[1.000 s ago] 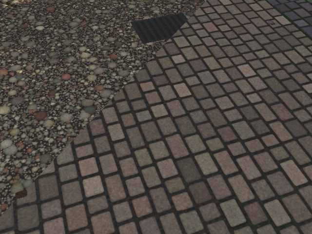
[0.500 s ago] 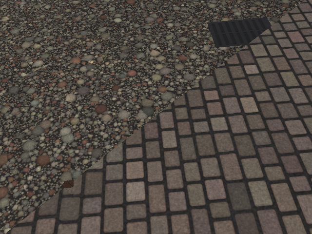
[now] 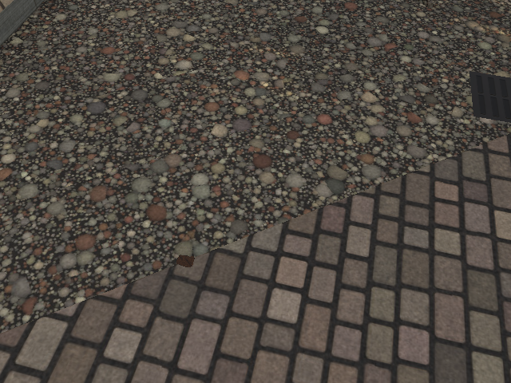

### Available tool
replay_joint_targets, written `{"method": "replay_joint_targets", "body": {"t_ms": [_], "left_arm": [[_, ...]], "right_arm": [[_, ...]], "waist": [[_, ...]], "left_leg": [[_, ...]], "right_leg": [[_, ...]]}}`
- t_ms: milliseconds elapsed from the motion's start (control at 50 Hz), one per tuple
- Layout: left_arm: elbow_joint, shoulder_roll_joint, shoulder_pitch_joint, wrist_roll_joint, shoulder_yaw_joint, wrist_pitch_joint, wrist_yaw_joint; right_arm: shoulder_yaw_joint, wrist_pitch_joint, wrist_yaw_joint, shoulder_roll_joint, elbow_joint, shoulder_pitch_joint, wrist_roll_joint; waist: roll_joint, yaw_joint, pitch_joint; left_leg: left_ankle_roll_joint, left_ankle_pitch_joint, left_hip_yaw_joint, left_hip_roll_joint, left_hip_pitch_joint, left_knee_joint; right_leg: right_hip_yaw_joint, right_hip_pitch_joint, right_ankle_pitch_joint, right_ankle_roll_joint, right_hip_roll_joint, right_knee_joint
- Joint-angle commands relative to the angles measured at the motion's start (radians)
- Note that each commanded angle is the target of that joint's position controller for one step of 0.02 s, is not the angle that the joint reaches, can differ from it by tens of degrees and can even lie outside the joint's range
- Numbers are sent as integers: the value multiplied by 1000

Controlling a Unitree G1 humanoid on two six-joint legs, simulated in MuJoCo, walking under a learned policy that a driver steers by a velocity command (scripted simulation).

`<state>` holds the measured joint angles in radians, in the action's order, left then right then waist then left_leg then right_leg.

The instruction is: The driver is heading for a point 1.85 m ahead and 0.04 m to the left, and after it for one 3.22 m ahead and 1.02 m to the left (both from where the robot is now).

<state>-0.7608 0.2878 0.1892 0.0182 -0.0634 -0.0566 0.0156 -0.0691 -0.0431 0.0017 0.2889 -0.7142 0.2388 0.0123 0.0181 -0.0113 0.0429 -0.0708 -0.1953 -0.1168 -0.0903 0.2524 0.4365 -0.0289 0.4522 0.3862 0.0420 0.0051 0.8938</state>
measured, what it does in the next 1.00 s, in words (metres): steps on the spot: right foot, then left foot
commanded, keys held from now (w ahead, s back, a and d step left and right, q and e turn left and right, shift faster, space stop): q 0.20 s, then no key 0.80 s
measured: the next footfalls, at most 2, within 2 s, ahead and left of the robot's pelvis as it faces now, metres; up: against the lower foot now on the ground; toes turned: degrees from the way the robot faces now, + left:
right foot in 0.16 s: +0.05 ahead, -0.12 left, +0.00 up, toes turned +11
left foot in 0.54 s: -0.02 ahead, +0.09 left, +0.00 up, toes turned +9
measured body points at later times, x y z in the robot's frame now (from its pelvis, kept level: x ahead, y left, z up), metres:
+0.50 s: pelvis -0.02 -0.03 +0.00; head +0.01 -0.03 +0.45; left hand +0.04 +0.26 -0.11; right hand +0.16 -0.26 -0.13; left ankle -0.07 +0.09 -0.72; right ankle +0.01 -0.13 -0.74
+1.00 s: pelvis -0.02 +0.00 +0.00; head -0.02 +0.00 +0.45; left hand -0.04 +0.26 -0.14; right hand +0.11 -0.24 -0.13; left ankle -0.06 +0.08 -0.74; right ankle +0.01 -0.13 -0.74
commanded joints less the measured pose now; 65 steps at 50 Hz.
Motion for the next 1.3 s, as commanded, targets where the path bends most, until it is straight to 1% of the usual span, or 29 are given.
{"method": "replay_joint_targets", "body": {"t_ms": [20,100,140,160,180,200,220,240,260,280,300,360,420,460,480,500,520,540,560,580,600,620,660,680,700,740,860,1080,1300], "left_arm": [[97,67,-49,-6,-7,19,7],[109,73,-4,-19,-2,32,15],[95,67,71,-15,0,43,26],[93,114,93,-4,-10,51,36],[118,210,56,8,-25,50,41],[126,233,26,11,-33,42,30],[134,166,14,7,-17,42,21],[138,113,-34,-1,-2,45,16],[145,96,-72,1,4,46,15],[144,98,-75,2,4,49,19],[139,98,-57,2,3,51,20],[109,102,13,-2,-1,57,19],[90,110,21,1,-2,57,9],[74,129,30,7,-8,50,-1],[64,136,36,6,-10,45,-5],[56,137,28,-1,-9,40,-7],[46,131,34,-6,-7,39,-9],[46,104,58,-6,0,43,-12],[75,39,86,-8,17,50,-20],[51,38,47,-11,24,36,-9],[43,50,38,-10,22,27,-8],[30,52,26,-6,22,27,-10],[10,76,34,2,17,37,-15],[-8,74,53,2,21,45,-16],[-28,83,63,-2,19,49,-17],[-55,67,62,-4,23,53,-14],[-131,56,69,-5,26,56,-6],[-253,42,80,-6,34,52,7],[-332,12,94,-8,48,51,15]], "right_arm": [[-49,4,1,176,52,42,6],[-55,0,12,184,65,-10,6],[-53,-2,12,173,74,-68,-9],[-43,2,8,137,84,-67,-16],[-24,6,6,52,96,-8,-20],[-45,1,-2,136,88,-3,14],[-55,-3,0,165,73,-1,23],[-55,-7,7,153,50,13,19],[-53,-12,15,142,34,35,13],[-50,-16,23,130,28,47,9],[-44,-18,27,122,23,44,5],[-28,-23,24,95,34,-17,-2],[-5,-29,20,60,31,-41,-3],[3,-28,13,61,26,-48,-10],[6,-25,9,60,18,-36,-12],[11,-19,5,51,1,-5,-10],[17,-8,0,51,-12,14,-2],[16,7,-6,90,-11,9,15],[2,17,-11,184,4,-25,21],[18,25,-10,122,-6,-55,6],[34,31,-7,80,-1,-101,8],[39,34,-10,71,-7,-122,8],[41,39,-22,81,-31,-97,3],[42,41,-23,81,-43,-81,1],[42,41,-22,80,-53,-65,-2],[45,43,-24,73,-79,-54,-1],[48,52,-26,67,-146,-46,-3],[57,56,-35,54,-270,-5,-5],[70,55,-42,25,-355,52,-5]], "waist": [[-145,-31,-81],[-155,-5,-99],[-136,52,-100],[-62,53,-104],[178,9,-110],[199,14,-72],[113,-1,-53],[73,-24,-27],[87,-40,-27],[128,-38,-36],[133,-24,-46],[125,20,-66],[154,34,-76],[183,45,-77],[185,38,-77],[166,11,-76],[130,-8,-72],[59,8,-99],[-161,59,-107],[-191,23,-83],[-167,42,-44],[-165,42,-28],[-181,36,-26],[-164,35,-37],[-112,25,-22],[-61,25,0],[-25,26,-11],[-21,28,-6],[-20,23,9]], "left_leg": [[-180,319,-305,265,-154,-66],[-142,382,-375,236,-92,-36],[-74,290,-372,179,-11,4],[-15,113,-325,118,85,72],[49,-237,-125,-34,245,283],[64,-405,-3,-69,286,477],[68,-373,-26,-24,253,598],[73,-311,-29,-15,235,656],[84,-259,-17,-17,227,694],[95,-238,-6,-20,239,711],[108,-233,2,-24,242,700],[125,-243,8,-16,245,581],[116,-280,49,14,134,365],[100,-289,103,16,48,235],[91,-248,120,17,9,156],[78,-145,136,18,-59,21],[64,21,118,36,-151,-145],[42,85,-3,126,-260,-185],[-25,288,-227,326,-281,-164],[-99,317,-212,371,-100,-141],[-88,236,-178,322,-69,-148],[-54,152,-142,274,-54,-145],[-5,99,-103,212,-47,-145],[5,68,-93,197,-51,-150],[8,40,-83,184,-61,-157],[6,45,-76,179,-70,-146],[1,78,-60,170,-78,-142],[2,101,-44,161,-68,-154],[6,120,-31,157,-73,-146]], "right_leg": [[-12,56,33,-11,15,-84],[-14,-99,34,-37,52,-240],[-11,-266,-105,-50,54,-482],[-102,-370,-125,-73,-54,-601],[-374,-456,-143,-154,-323,-684],[-450,-323,-297,-266,-418,-661],[-396,-271,-373,-292,-389,-643],[-293,-237,-397,-269,-318,-629],[-207,-242,-424,-238,-253,-617],[-160,-272,-491,-231,-222,-602],[-128,-301,-552,-231,-206,-588],[-118,-395,-608,-250,-223,-559],[-105,-386,-568,-248,-222,-541],[-109,-359,-589,-251,-221,-523],[-111,-350,-618,-248,-219,-505],[-99,-326,-635,-230,-207,-474],[-88,-275,-605,-187,-197,-449],[-76,-191,-478,-128,-175,-421],[20,-96,-195,-69,-61,-357],[28,-220,18,-57,-44,-389],[22,-249,-18,-56,-38,-410],[21,-273,-108,-56,-34,-461],[7,-322,-250,-49,-56,-513],[-3,-334,-274,-47,-72,-527],[-7,-315,-275,-49,-74,-522],[-14,-302,-278,-46,-79,-541],[-24,-323,-295,-47,-90,-560],[-30,-348,-302,-59,-102,-560],[-30,-334,-304,-63,-103,-557]]}}
Keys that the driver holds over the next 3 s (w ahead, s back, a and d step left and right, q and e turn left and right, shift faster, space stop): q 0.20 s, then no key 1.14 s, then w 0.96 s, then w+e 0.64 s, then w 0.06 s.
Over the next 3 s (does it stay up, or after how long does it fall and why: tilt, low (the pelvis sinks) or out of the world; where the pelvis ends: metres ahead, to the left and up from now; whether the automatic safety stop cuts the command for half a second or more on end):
stays up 0.77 0.06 0.00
